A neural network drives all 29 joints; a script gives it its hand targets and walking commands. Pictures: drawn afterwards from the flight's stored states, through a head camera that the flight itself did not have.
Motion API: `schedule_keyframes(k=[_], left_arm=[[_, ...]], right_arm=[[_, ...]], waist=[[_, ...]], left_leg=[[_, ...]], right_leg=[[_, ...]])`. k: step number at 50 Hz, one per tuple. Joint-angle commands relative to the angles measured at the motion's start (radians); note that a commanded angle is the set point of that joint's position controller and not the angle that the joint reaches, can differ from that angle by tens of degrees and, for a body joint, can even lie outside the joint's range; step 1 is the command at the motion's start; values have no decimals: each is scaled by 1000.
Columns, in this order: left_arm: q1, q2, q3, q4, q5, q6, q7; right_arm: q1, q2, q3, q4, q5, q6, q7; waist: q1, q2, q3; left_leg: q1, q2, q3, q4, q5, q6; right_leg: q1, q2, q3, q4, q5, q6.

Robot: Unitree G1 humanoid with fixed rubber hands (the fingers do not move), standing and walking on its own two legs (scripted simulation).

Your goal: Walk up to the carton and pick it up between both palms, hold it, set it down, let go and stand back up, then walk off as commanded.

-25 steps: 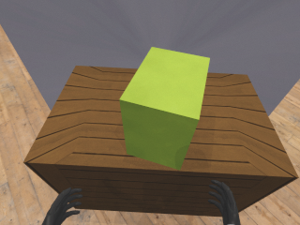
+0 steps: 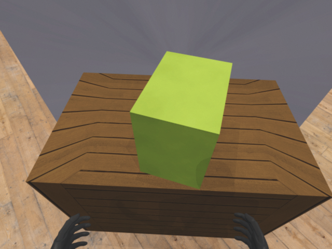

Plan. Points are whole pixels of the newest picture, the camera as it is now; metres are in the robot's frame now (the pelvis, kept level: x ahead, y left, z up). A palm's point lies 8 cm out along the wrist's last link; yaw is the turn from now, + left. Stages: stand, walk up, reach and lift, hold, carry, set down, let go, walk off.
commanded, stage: set down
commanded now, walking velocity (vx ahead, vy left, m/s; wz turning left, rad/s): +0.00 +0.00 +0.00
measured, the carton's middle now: (183, 120) +0.48 -0.04 +0.01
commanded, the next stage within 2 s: let go in 0.58 s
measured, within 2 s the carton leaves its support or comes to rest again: neither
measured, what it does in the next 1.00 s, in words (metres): stands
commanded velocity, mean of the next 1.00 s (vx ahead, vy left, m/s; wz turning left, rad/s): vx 0.00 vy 0.00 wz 0.00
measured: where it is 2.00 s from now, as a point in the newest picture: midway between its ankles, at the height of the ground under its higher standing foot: outside the picture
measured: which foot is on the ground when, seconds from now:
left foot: down 0.00-1.00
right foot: down 0.00-1.00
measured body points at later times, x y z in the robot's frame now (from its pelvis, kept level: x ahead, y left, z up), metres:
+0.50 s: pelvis +0.00 -0.01 +0.00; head +0.03 +0.00 +0.45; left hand +0.16 +0.25 -0.08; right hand +0.15 -0.22 -0.09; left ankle +0.00 +0.13 -0.74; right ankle -0.01 -0.12 -0.74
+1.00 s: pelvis +0.00 -0.01 +0.00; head +0.03 +0.00 +0.45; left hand +0.16 +0.24 -0.09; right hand +0.15 -0.23 -0.10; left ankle +0.00 +0.13 -0.74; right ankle -0.01 -0.12 -0.74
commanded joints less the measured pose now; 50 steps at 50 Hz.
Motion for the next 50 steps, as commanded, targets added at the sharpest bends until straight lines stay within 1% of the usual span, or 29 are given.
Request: schedule_keyframes(k=[1, 2, 3, 5, 6, 7, 8, 9, 10, 12, 14, 15, 17, 22, 23, 24, 25, 27, 28, 31, 33, 34, 36, 39, 40, 41, 44, 47, 50], left_arm=[[-95, 50, 12, -119, 65, -14, 32], [-91, 42, 11, -122, 72, -12, 36], [-92, 38, 5, -113, 75, -9, 38], [-101, 30, 4, -93, 78, 1, 40], [-103, 29, 5, -104, 79, 3, 42], [-103, 27, 0, -88, 79, 4, 44], [-101, 16, -3, -83, 87, 9, 47], [-106, 19, -3, -79, 84, 11, 46], [-110, 15, -4, -74, 92, 14, 51], [-110, 8, -9, -77, 97, 16, 55], [-117, 4, -10, -75, 99, 21, 60], [-119, 3, -12, -73, 103, 24, 64], [-118, -4, -14, -63, 107, 28, 65], [-118, -15, -13, -56, 127, 34, 75], [-113, -16, -13, -48, 127, 36, 75], [-118, -20, -13, -55, 133, 36, 79], [-110, -16, -10, -50, 128, 35, 77], [-115, -24, -11, -55, 134, 38, 83], [-111, -24, -10, -54, 135, 36, 81], [-118, -35, -12, -46, 143, 38, 86], [-113, -47, -13, -38, 146, 37, 94], [-112, -47, -12, -42, 141, 34, 92], [-113, -56, -13, -38, 147, 32, 97], [-113, -60, -10, -29, 150, 36, 100], [-115, -58, -9, -38, 151, 33, 102], [-116, -58, -9, -39, 150, 32, 102], [-120, -64, -11, -28, 159, 33, 105], [-123, -66, -11, -20, 155, 34, 103], [-126, -68, -12, -27, 160, 30, 107]], right_arm=[[-142, -106, -136, -10, -21, -32, 29], [-145, -108, -136, -1, -19, -35, 35], [-148, -113, -138, 0, -22, -34, 37], [-161, -122, -142, 13, -28, -31, 44], [-165, -123, -143, 20, -30, -32, 46], [-173, -131, -148, 27, -34, -33, 48], [-176, -133, -145, 46, -31, -32, 53], [-177, -130, -142, 39, -34, -31, 53], [-188, -143, -150, 58, -39, -31, 58], [-191, -149, -148, 69, -40, -32, 64], [-203, -151, -148, 90, -41, -31, 69], [-209, -157, -152, 97, -44, -32, 72], [-212, -162, -149, 117, -47, -31, 77], [-220, -178, -145, 154, -47, -38, 88], [-220, -178, -146, 155, -49, -39, 87], [-229, -186, -147, 169, -48, -41, 93], [-220, -183, -146, 154, -50, -44, 91], [-234, -192, -146, 178, -51, -49, 97], [-230, -192, -143, 173, -50, -53, 96], [-240, -202, -144, 200, -48, -57, 105], [-247, -210, -146, 206, -50, -63, 113], [-246, -212, -146, 197, -52, -66, 113], [-240, -219, -146, 208, -50, -67, 120], [-247, -224, -145, 219, -51, -66, 124], [-242, -223, -143, 212, -50, -70, 124], [-245, -226, -146, 213, -51, -70, 125], [-246, -229, -141, 238, -49, -67, 129], [-251, -227, -137, 235, -53, -66, 128], [-249, -230, -139, 231, -50, -69, 131]], waist=[[-18, 114, -100], [-15, 119, -108], [-23, 108, -103], [-24, 94, -94], [-24, 97, -104], [-29, 87, -102], [-25, 103, -98], [-29, 82, -101], [-26, 95, -93], [-28, 87, -100], [-28, 94, -101], [-29, 93, -93], [-30, 73, -97], [-27, 74, -103], [-28, 64, -94], [-28, 72, -101], [-26, 56, -102], [-22, 64, -104], [-25, 53, -107], [-23, 64, -104], [-14, 61, -104], [-15, 41, -110], [-14, 52, -111], [-10, 38, -104], [-10, 44, -111], [-13, 37, -107], [-12, 46, -101], [-9, 30, -98], [-6, 44, -105]], left_leg=[[171, -4, 88, -130, 219, -35], [175, -3, 87, -132, 224, -36], [173, -2, 87, -134, 217, -36], [169, -7, 93, -137, 202, -33], [175, -7, 94, -134, 209, -34], [172, -5, 94, -134, 202, -33], [175, -5, 95, -139, 207, -37], [167, -6, 96, -138, 192, -30], [171, -2, 93, -143, 189, -35], [173, -4, 97, -139, 200, -36], [172, -3, 96, -138, 195, -37], [164, -4, 98, -142, 182, -36], [175, -5, 103, -141, 189, -33], [183, -7, 104, -135, 212, -35], [184, -6, 107, -135, 206, -33], [184, -5, 103, -135, 210, -35], [178, -7, 105, -133, 210, -32], [183, -4, 102, -130, 218, -33], [186, -8, 106, -128, 231, -32], [183, -6, 104, -127, 222, -31], [185, -3, 106, -128, 227, -32], [183, -4, 107, -129, 228, -29], [187, -5, 109, -128, 233, -30], [183, -5, 110, -130, 220, -27], [184, -6, 112, -127, 227, -27], [185, -6, 110, -127, 221, -26], [179, -6, 108, -128, 221, -26], [173, -8, 111, -129, 211, -21], [179, -8, 109, -127, 220, -26]], right_leg=[[57, 10, -19, -82, 144, -26], [60, 12, -22, -81, 146, -29], [62, 12, -25, -81, 148, -26], [55, 11, -22, -85, 133, -26], [51, 10, -21, -84, 141, -26], [50, 12, -24, -84, 136, -24], [50, 14, -27, -81, 133, -26], [53, 10, -23, -84, 128, -23], [43, 14, -28, -80, 124, -26], [46, 15, -31, -79, 132, -24], [39, 12, -28, -80, 128, -26], [41, 12, -30, -79, 119, -24], [36, 13, -31, -80, 125, -20], [32, 12, -33, -75, 150, -17], [28, 12, -33, -78, 146, -14], [25, 15, -36, -75, 149, -17], [34, 11, -32, -75, 157, -13], [29, 13, -35, -71, 163, -15], [35, 11, -33, -72, 184, -11], [26, 13, -33, -70, 170, -14], [22, 16, -39, -69, 163, -16], [26, 17, -36, -70, 167, -15], [24, 17, -37, -66, 168, -16], [23, 16, -35, -70, 160, -15], [24, 15, -33, -67, 172, -14], [21, 15, -34, -68, 169, -13], [27, 13, -32, -64, 170, -14], [28, 10, -26, -66, 168, -12], [31, 12, -29, -61, 166, -14]])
